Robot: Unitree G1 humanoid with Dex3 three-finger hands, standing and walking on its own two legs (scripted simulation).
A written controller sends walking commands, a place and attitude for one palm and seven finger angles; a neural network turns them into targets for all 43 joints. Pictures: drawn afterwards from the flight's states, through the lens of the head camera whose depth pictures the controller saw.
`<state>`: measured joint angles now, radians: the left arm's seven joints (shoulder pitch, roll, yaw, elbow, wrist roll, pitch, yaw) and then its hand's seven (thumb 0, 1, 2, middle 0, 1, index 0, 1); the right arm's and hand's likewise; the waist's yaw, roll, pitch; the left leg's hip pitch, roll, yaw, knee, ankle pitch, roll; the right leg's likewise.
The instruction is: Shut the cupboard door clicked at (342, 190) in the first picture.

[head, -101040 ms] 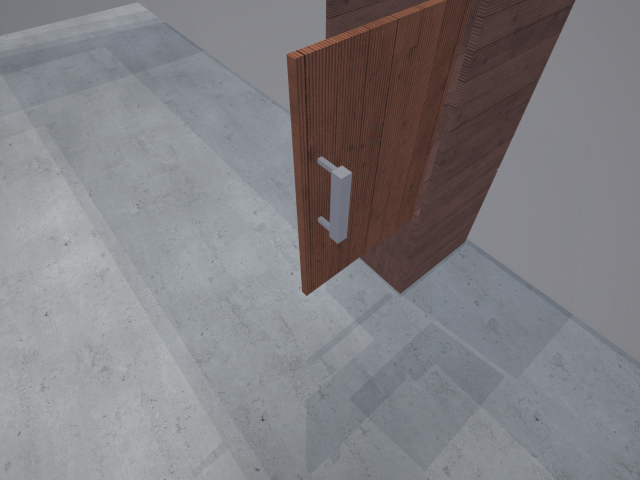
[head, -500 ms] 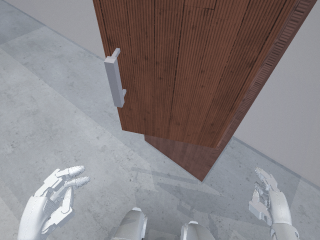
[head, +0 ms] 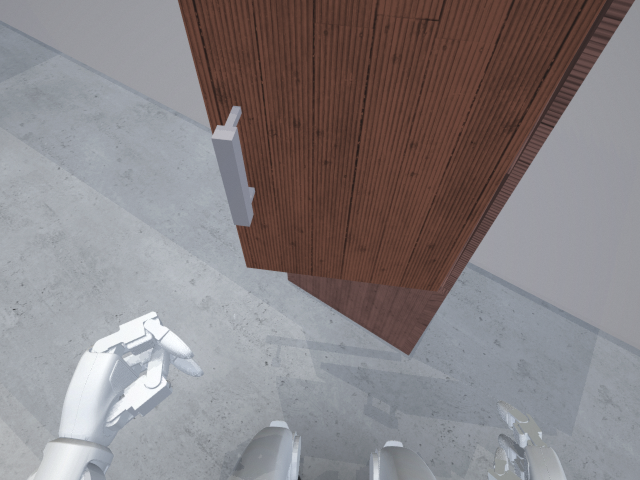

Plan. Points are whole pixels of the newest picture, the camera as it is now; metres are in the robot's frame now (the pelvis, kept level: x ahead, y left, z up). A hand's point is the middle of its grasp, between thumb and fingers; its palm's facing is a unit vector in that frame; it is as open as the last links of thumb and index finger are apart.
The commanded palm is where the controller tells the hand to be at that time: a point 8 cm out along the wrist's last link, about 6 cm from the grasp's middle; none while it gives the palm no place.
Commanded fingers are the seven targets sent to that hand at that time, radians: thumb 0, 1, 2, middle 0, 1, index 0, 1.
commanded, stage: raise the hand and make a fist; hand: left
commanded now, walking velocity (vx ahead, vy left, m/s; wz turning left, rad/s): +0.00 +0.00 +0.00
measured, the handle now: (239, 169) +0.50 +0.15 +0.08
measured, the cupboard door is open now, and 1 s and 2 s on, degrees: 27 27 27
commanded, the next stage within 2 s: bring the fist close to the handle in 0.92 s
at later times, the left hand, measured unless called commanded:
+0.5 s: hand (159, 352) +0.23 +0.18 +0.09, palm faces -0.05 -1.00 -0.05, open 3.1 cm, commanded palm +0.21 +0.24 +0.08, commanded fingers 0.00 0.90 0.90 -1.30 -1.50 -1.30 -1.50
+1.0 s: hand (192, 367) +0.22 +0.15 +0.08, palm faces -0.10 -0.99 -0.04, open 3.1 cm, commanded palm +0.21 +0.21 +0.08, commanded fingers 0.00 0.90 0.90 -1.30 -1.50 -1.30 -1.50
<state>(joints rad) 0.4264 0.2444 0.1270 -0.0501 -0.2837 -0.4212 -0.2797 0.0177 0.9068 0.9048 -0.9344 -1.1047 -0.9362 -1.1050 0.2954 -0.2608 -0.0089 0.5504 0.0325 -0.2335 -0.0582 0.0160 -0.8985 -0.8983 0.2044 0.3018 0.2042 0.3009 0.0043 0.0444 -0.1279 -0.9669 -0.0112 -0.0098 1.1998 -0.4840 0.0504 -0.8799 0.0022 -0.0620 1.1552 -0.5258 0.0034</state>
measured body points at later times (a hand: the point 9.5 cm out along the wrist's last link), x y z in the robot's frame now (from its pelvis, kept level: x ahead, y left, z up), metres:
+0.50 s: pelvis +0.02 -0.01 +0.02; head +0.07 +0.00 +0.46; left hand +0.23 +0.24 +0.09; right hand +0.21 -0.22 -0.05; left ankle +0.06 +0.08 -0.64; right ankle +0.02 -0.13 -0.64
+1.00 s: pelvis +0.01 -0.03 +0.01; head +0.05 -0.04 +0.46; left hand +0.22 +0.20 +0.08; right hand +0.19 -0.27 -0.06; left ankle +0.06 +0.08 -0.64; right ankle +0.02 -0.13 -0.64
